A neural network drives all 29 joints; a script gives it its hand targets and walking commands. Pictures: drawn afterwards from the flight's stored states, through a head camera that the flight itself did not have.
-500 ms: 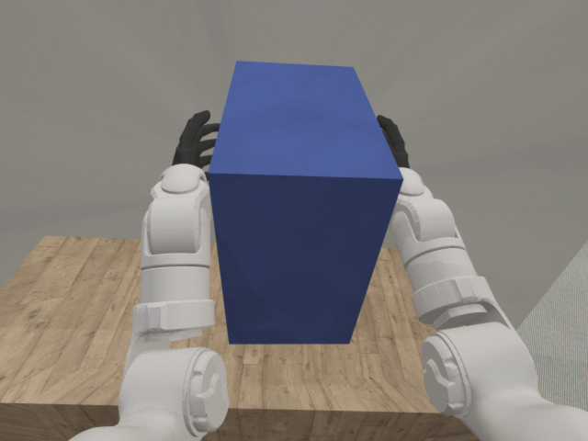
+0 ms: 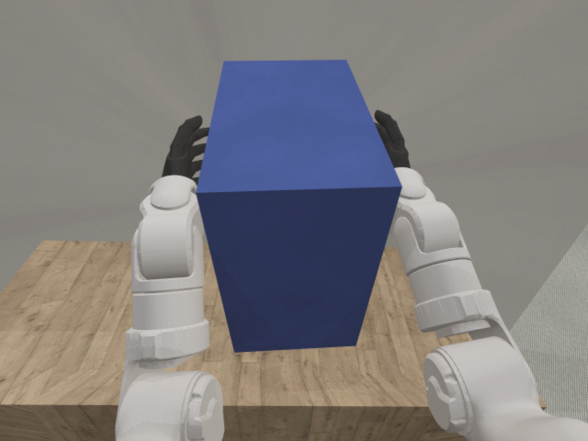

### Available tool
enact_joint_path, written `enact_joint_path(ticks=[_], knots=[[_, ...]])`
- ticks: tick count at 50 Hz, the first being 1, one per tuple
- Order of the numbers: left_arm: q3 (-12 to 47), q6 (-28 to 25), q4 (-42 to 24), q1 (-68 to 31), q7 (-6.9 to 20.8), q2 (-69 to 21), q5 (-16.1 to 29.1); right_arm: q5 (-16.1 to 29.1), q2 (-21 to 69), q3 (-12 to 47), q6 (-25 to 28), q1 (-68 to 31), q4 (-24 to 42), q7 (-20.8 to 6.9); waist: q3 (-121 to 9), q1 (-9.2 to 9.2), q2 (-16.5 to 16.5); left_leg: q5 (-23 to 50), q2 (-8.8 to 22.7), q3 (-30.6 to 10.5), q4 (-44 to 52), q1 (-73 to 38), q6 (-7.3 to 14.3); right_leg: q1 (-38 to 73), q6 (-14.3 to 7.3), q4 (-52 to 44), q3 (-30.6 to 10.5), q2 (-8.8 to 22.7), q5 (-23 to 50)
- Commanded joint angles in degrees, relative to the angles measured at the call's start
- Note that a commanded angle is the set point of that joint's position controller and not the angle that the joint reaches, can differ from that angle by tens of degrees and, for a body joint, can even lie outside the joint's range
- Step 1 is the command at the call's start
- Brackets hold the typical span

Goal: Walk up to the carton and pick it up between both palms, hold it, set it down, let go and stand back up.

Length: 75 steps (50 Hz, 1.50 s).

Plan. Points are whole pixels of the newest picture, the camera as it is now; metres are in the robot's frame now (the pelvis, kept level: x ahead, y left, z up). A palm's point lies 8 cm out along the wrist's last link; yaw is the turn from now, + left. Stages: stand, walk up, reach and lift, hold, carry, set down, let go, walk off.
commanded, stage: set down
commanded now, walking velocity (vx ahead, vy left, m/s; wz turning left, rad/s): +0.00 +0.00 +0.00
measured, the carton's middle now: (290, 205) +0.38 +0.01 +0.19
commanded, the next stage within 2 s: none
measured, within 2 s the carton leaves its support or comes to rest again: neither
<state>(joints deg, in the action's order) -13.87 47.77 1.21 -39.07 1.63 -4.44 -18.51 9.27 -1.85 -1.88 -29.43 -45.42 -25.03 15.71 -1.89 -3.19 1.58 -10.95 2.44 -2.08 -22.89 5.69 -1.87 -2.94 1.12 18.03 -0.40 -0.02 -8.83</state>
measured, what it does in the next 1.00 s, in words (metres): stands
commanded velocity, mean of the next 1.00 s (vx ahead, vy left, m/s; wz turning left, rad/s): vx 0.00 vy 0.00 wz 0.00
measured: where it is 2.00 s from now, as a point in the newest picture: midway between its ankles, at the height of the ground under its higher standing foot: outside the picture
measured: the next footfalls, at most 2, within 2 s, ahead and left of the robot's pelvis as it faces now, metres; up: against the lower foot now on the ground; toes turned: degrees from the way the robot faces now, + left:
none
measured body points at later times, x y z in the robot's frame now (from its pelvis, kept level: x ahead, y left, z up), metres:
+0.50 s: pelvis +0.01 +0.00 +0.00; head -0.02 +0.02 +0.45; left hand +0.40 +0.12 +0.21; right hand +0.41 -0.14 +0.20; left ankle +0.02 +0.14 -0.75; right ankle +0.02 -0.14 -0.75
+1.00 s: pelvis +0.04 -0.01 +0.00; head +0.02 +0.00 +0.45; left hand +0.39 +0.13 +0.17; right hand +0.42 -0.14 +0.16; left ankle +0.03 +0.14 -0.74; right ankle +0.02 -0.14 -0.75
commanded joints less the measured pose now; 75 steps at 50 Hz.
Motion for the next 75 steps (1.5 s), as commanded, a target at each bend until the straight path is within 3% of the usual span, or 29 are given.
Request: enact_joint_path(ticks=[1, 5, 6, 8, 10, 11, 14, 17, 20, 22, 28, 34, 35, 36, 37, 39, 42, 43, 48, 49, 52, 57, 58, 62, 63, 64, 69, 70, 75], knots=[[19.4, -6.0, 3.7, -40.4, 9.8, -29.6, 5.5, 5.6, 33.6, 13.5, 6.3, -40.7, 5.7, -6.8, -17.6, -5.65, -2.3, 5.5, -5.8, 2.1, 7.8, -4.6, 0.8, 10.1, 1.3, -2.1, 5.2, -3.9, 3.1], [14.1, -8.8, 8.2, -39.3, 11.0, -29.3, 1.7, 0.6, 32.9, 7.6, 13.7, -44.5, 2.6, -9.4, -13.4, -3.06, -3.0, -5.1, -4.8, 2.9, 11.6, -1.9, 2.2, 8.0, 1.0, -3.2, 6.3, -2.8, -5.0], [15.1, -9.7, 9.3, -42.5, 10.6, -30.4, 1.3, -1.1, 32.9, 5.1, 15.1, -45.4, -0.4, -10.0, -13.8, -4.46, -4.9, -8.9, -4.5, 3.1, 12.6, -1.1, 1.7, 7.1, 1.6, -2.8, 6.9, -2.4, -7.3], [10.7, -11.8, 18.4, -36.0, 11.5, -28.4, -1.5, -4.5, 32.4, 3.8, 19.0, -46.3, -0.9, -11.3, -8.3, -1.16, -1.0, -13.3, -3.9, 3.4, 14.1, 1.7, 3.7, 5.9, 1.6, -4.0, 7.6, -2.2, -13.0], [8.0, -12.5, 22.7, -34.5, 11.2, -27.3, -3.6, -6.8, 29.9, 1.7, 21.4, -45.2, -2.5, -12.2, -6.8, -0.36, -0.7, -17.7, -2.8, 3.6, 16.3, 4.1, 5.0, 6.4, 1.9, -3.5, 8.5, -2.3, -15.7], [7.8, -13.6, 23.2, -31.8, 11.1, -26.9, -4.1, -7.5, 30.2, 2.3, 22.6, -43.3, -3.4, -12.7, -6.2, 1.35, 0.1, -15.6, -3.1, 4.7, 16.0, 3.4, 5.0, 6.4, 2.0, -3.9, 8.2, -1.8, -15.4], [12.8, -16.3, 17.9, -33.3, 9.7, -30.4, -2.0, -7.8, 29.6, 4.4, 27.1, -42.3, -1.9, -12.9, -9.7, -0.74, -1.7, -9.5, -2.6, 3.9, 14.6, 0.3, 3.8, 8.2, 2.4, -2.7, 9.2, -3.1, -6.7], [10.7, -17.5, 20.4, -31.7, 8.5, -28.3, -2.4, -7.8, 28.8, 5.6, 28.3, -41.4, -5.4, -13.1, -10.4, 2.14, -0.1, -8.2, -3.5, 4.9, 13.7, -2.1, 4.5, 6.3, 2.1, -4.5, 8.9, -2.6, -9.6], [12.4, -18.6, 18.2, -33.6, 7.7, -28.7, -1.7, -7.8, 28.1, 5.0, 29.1, -36.7, -8.5, -13.2, -10.0, 0.59, -1.2, -6.6, -3.7, 5.6, 12.9, -3.2, 3.7, 6.6, 2.0, -4.2, 8.7, -2.4, -7.8], [13.5, -19.2, 14.2, -32.8, 7.4, -29.3, -1.2, -7.8, 28.7, 7.0, 29.7, -34.0, -7.8, -13.3, -12.7, 1.39, -0.1, -2.3, -3.4, 5.4, 12.2, -5.7, 3.6, 7.1, 2.0, -3.6, 8.9, -3.2, -4.7], [24.0, -21.5, 1.9, -24.1, 4.4, -33.8, 2.8, -2.7, 31.7, 19.4, 32.3, -31.9, 0.8, -10.9, -24.4, 1.77, -2.1, 29.5, -4.1, 4.2, 1.9, -18.6, 0.0, 11.0, 2.1, -1.3, 9.0, -4.8, 18.8], [36.4, -22.7, -12.1, -17.3, 2.3, -37.2, 8.1, 2.6, 31.4, 25.3, 33.1, -24.7, 6.3, -8.6, -27.7, -2.76, -5.0, 50.2, -2.1, 0.3, -4.6, -25.7, -3.4, 9.8, 0.3, -3.0, 8.0, -5.1, 30.9], [35.4, -21.8, -10.9, -13.7, 2.6, -36.4, 7.3, 3.1, 31.7, 26.4, 32.7, -22.1, 7.5, -8.6, -26.6, -1.74, -4.1, 48.3, -2.9, 1.2, -4.3, -23.1, -3.0, 12.4, 0.0, -3.0, 6.9, -4.5, 33.7], [35.6, -20.9, -10.5, -12.5, 3.1, -35.7, 6.3, 2.3, 31.3, 26.8, 31.8, -19.9, 6.8, -7.9, -22.1, -3.96, -3.5, 45.7, -3.6, 0.9, -3.5, -22.8, -2.7, 12.2, 1.5, -1.9, 7.6, -4.3, 34.9], [34.0, -21.4, -11.3, -14.4, 3.6, -34.6, 6.4, 1.6, 31.9, 26.7, 31.6, -19.5, 6.0, -7.9, -22.1, -2.6, -1.5, 42.0, -4.2, 1.9, -2.4, -20.7, -2.4, 15.0, 1.5, -1.9, 7.0, -3.7, 36.7], [35.5, -19.7, -12.7, -11.6, 4.4, -35.7, 6.3, 3.1, 30.8, 28.6, 31.3, -19.3, 11.9, -7.4, -21.1, -4.45, -1.6, 37.9, -5.0, 1.3, -1.8, -20.5, -1.2, 14.8, 3.0, 0.4, 7.7, -3.6, 38.4], [39.6, -22.0, -17.6, -16.3, 2.9, -39.2, 7.7, 2.3, 32.7, 29.2, 32.3, -22.0, 14.2, -8.1, -26.6, -3.41, -4.7, 43.8, -3.4, 0.7, -3.1, -25.4, -2.8, 10.8, 1.1, -0.4, 8.6, -4.3, 31.5], [36.3, -21.7, -15.7, -16.5, 2.8, -37.0, 7.4, 1.9, 33.1, 29.1, 31.2, -21.9, 11.5, -8.1, -23.2, -1.25, -2.9, 40.1, -3.7, 1.5, -2.5, -22.9, -2.1, 11.1, 1.0, -2.0, 7.3, -3.8, 27.8], [33.1, -21.2, -10.1, -12.4, 3.1, -36.4, 5.0, -0.6, 28.6, 24.2, 31.2, -18.4, 6.6, -9.7, -19.5, -3.17, -1.8, 33.3, -3.2, 1.8, -0.1, -24.1, -1.7, 7.0, 0.7, -2.7, 9.2, -4.3, 21.0], [32.1, -21.0, -7.1, -12.1, 3.0, -36.5, 3.4, -1.5, 27.8, 23.4, 31.3, -20.0, 4.7, -10.2, -18.0, -1.42, -2.8, 31.0, -3.0, 1.9, 1.4, -21.8, -1.9, 7.5, 0.2, -2.6, 9.1, -3.8, 18.6], [30.4, -21.5, -5.2, -12.3, 3.5, -35.7, 2.7, -3.0, 27.7, 20.8, 32.3, -19.5, 2.1, -10.9, -14.1, -2.27, -0.5, 28.8, -3.0, 2.1, 2.8, -20.6, -1.4, 6.9, 0.8, -2.8, 9.7, -3.6, 17.4], [22.9, -21.7, 1.2, -11.4, 3.2, -32.6, -0.8, -6.2, 23.6, 13.9, 33.9, -19.1, -4.1, -13.6, -11.3, 0.1, -0.7, 20.1, -2.6, 3.9, 5.6, -18.1, -0.6, 5.3, -0.6, -3.9, 9.6, -3.6, 9.4], [23.0, -21.3, 2.7, -12.5, 3.1, -33.5, -0.5, -6.6, 21.8, 11.6, 34.6, -21.4, -3.0, -14.0, -11.3, -1.74, -0.7, 17.5, -2.1, 3.3, 6.3, -17.5, -0.6, 4.7, -0.8, -3.9, 10.1, -3.6, 7.8], [24.5, -22.7, 2.7, -20.3, 0.2, -35.3, -0.4, -9.1, 22.0, 7.3, 37.4, -27.4, -4.5, -16.4, -14.4, 0.59, -5.2, 9.9, -1.7, 3.6, 7.3, -14.2, -1.4, 0.4, -1.7, -3.2, 11.1, -3.2, 0.8], [22.0, -22.9, 6.1, -19.6, 0.1, -34.2, -1.3, -9.2, 22.1, 6.8, 37.5, -29.9, -3.1, -17.2, -12.3, 2.36, -3.5, 5.8, -1.6, 4.3, 8.5, -10.7, -0.8, 0.2, -1.8, -3.3, 10.8, -3.2, -1.4], [23.5, -22.9, 6.0, -20.1, -0.4, -35.6, -1.1, -10.3, 22.3, 5.2, 37.5, -28.9, -4.7, -17.6, -11.3, 1.1, -4.0, 1.4, -1.2, 3.6, 9.9, -9.6, -0.1, 0.4, -1.3, -2.6, 11.5, -3.2, -3.0], [19.0, -24.6, 13.0, -18.9, -1.7, -33.5, -2.4, -12.4, 23.4, 4.0, 37.0, -28.4, -9.7, -19.8, -7.3, 4.09, -2.5, -4.9, -1.5, 5.7, 11.7, -5.4, 1.8, -3.3, -1.1, -4.2, 10.6, -2.3, -7.0], [17.8, -24.6, 14.1, -18.2, -1.8, -33.8, -2.8, -12.7, 22.9, 3.5, 37.2, -29.9, -8.4, -20.1, -10.0, 4.62, 0.0, -3.8, -1.3, 5.7, 11.3, -6.2, 2.5, -3.5, -0.9, -3.1, 10.7, -3.0, -6.8], [12.8, -24.0, 16.7, -16.3, -2.0, -31.4, -4.4, -13.2, 21.7, 3.0, 35.8, -28.9, -11.9, -21.5, -7.2, 7.01, -1.1, -3.8, -2.1, 7.1, 11.7, -5.1, 3.0, -4.4, -1.1, -3.6, 10.2, -2.4, -9.5]])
